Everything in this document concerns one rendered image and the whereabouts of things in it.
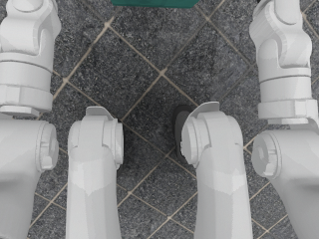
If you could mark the robot left forearm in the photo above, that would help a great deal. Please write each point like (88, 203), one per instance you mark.
(27, 44)

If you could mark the right robot shin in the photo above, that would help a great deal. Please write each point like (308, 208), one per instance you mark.
(213, 107)

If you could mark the robot right forearm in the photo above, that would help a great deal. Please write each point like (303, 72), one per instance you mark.
(283, 53)

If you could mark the right robot thigh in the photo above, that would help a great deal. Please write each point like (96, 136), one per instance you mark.
(223, 206)

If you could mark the right robot upper arm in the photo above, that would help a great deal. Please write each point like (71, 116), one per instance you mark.
(289, 159)

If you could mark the left robot upper arm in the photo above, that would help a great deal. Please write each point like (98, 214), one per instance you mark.
(28, 147)

